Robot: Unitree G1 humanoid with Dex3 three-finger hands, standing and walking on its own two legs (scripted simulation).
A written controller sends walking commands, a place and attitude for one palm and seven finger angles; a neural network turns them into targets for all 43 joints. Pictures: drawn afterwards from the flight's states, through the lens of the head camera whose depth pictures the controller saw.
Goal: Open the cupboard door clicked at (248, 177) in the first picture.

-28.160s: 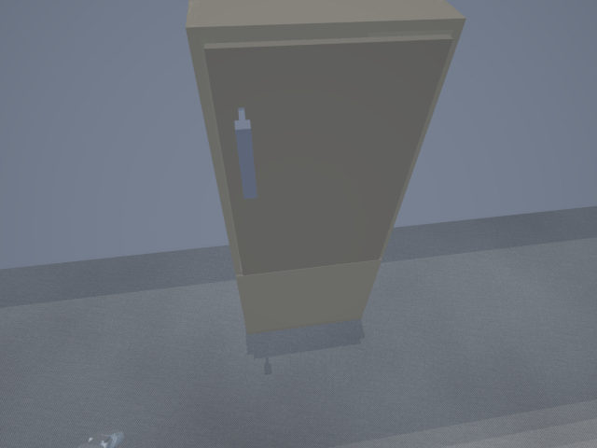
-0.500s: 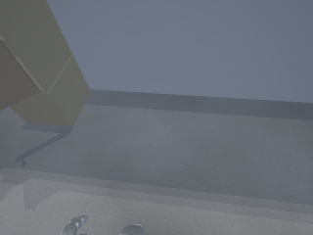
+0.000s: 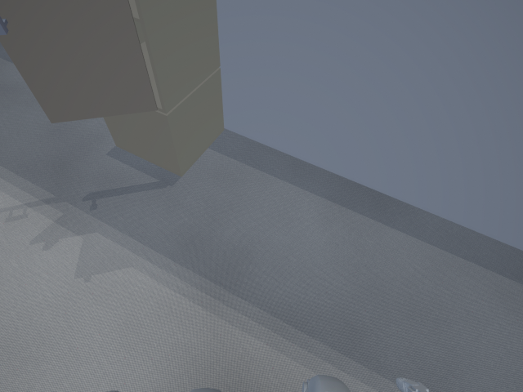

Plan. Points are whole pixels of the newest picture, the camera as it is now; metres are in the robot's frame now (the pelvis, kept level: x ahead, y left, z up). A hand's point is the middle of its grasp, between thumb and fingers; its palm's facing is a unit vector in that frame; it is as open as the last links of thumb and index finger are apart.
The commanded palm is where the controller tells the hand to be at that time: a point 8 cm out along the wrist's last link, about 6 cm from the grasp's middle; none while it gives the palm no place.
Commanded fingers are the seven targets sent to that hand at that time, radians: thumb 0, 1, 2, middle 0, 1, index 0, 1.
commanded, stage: turn to face it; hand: left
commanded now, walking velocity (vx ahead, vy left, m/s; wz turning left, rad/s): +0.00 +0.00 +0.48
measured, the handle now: out of the picture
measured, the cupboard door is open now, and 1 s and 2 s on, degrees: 43 43 43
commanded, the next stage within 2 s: take the last steps up to it in 0.40 s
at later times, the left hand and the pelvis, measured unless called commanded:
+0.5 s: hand out of the picture +0.02 +0.14 -0.15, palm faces +0.26 -0.93 -0.24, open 7.3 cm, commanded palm none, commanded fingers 0.00 0.90 0.90 -0.20 -0.30 -0.20 -0.30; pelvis +0.02 -0.05 +0.01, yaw +14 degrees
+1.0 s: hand out of the picture +0.11 +0.21 -0.15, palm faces +0.33 -0.92 -0.21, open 7.4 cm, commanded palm none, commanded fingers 0.00 0.90 0.90 -0.20 -0.30 -0.20 -0.30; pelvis +0.09 +0.00 +0.01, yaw +19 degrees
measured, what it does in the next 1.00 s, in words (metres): steps on the spot, turning left: right foot, then left foot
